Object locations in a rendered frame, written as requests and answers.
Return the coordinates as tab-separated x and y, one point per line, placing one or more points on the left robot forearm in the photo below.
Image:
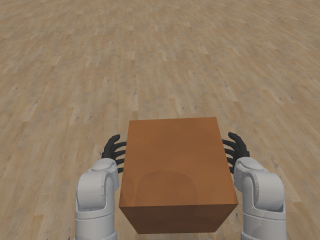
95	202

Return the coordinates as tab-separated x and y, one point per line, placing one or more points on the left robot hand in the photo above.
109	151

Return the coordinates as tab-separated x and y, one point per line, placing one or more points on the right robot hand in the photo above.
240	150

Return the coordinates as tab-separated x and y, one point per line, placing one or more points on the right robot forearm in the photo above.
263	201

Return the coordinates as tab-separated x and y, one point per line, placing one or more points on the carton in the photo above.
176	177

